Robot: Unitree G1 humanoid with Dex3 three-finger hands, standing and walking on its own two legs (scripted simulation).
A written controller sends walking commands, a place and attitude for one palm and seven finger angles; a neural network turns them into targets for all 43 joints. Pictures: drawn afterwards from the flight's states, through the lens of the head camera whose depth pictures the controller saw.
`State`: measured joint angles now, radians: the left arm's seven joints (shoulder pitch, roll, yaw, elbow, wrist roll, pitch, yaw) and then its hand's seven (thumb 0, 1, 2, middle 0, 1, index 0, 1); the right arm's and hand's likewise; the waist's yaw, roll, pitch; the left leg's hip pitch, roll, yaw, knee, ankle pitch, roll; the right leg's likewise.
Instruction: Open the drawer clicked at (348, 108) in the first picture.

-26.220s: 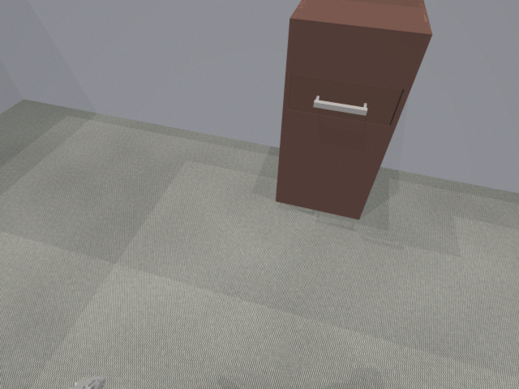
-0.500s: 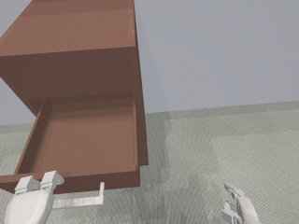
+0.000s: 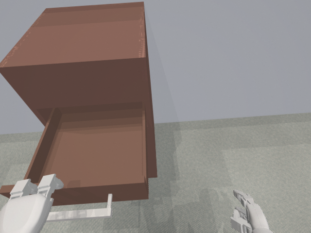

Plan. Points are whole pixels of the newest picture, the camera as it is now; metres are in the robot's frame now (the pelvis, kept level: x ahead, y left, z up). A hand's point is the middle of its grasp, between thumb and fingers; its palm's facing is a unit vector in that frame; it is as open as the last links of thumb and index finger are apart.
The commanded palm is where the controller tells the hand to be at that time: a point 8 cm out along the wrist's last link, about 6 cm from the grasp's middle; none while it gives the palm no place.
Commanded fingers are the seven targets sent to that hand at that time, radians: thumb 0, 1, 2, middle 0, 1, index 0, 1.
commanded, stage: lift the hand off the handle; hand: left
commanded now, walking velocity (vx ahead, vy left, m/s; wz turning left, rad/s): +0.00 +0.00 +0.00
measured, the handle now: (78, 207) +0.19 +0.26 -0.09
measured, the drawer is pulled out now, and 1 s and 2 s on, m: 0.30 0.30 0.30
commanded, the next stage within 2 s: draw the hand back to the body in 0.56 s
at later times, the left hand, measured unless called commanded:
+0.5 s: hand (28, 214) +0.14 +0.29 +0.06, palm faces +0.02 -0.05 -1.00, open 13.9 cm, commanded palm +0.12 +0.27 +0.10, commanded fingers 0.00 -0.50 0.30 -0.30 -1.20 -0.30 -1.20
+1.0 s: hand (22, 204) +0.15 +0.30 +0.08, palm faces +0.03 -0.08 -1.00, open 13.9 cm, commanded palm +0.13 +0.28 +0.14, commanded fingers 0.00 -0.50 0.30 -0.30 -1.20 -0.30 -1.20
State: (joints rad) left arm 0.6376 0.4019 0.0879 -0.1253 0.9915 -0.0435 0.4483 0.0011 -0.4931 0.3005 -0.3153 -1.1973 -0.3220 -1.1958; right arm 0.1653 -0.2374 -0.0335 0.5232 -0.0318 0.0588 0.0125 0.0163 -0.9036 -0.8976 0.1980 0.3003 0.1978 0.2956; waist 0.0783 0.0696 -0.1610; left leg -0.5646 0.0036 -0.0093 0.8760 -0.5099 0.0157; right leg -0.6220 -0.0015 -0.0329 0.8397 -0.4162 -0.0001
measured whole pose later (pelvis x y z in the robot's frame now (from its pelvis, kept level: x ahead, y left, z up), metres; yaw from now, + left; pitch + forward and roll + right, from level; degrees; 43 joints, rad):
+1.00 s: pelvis +0.00 +0.01 +0.02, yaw +0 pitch +7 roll -2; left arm 0.62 0.44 0.11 -0.29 0.89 0.03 0.29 0.00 -0.49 0.30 -0.31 -1.20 -0.32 -1.20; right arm 0.17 -0.24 -0.02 0.51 0.00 0.07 0.00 0.02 -0.90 -0.90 0.20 0.30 0.20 0.30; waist 0.10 0.09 -0.12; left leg -0.40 -0.01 -0.01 0.71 -0.44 0.03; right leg -0.45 -0.01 -0.03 0.67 -0.34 0.02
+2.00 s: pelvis +0.01 +0.00 +0.05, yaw +3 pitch -2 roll -1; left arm 0.54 0.33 0.28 -0.49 -0.03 -0.07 0.12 0.01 0.49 0.72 -0.24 -0.56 -0.24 -0.56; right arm 0.16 -0.21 0.01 0.61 0.00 -0.13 -0.08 0.02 -0.90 -0.90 0.20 0.30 0.20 0.30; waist 0.07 0.06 0.00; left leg -0.06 -0.01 -0.05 0.39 -0.30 0.01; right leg -0.10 -0.01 -0.07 0.36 -0.23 0.00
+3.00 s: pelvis -0.05 +0.00 +0.04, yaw +4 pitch +3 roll -1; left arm 0.63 0.38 0.37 -0.65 -0.04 -0.17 0.13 0.02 0.89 0.90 -0.21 -0.30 -0.21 -0.30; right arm 0.13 -0.18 0.02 0.53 0.01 -0.04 -0.06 0.02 -0.90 -0.90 0.20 0.30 0.20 0.30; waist 0.02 -0.01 0.03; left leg -0.36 -0.03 -0.06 0.58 -0.27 0.02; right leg -0.37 -0.04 -0.09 0.51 -0.19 0.01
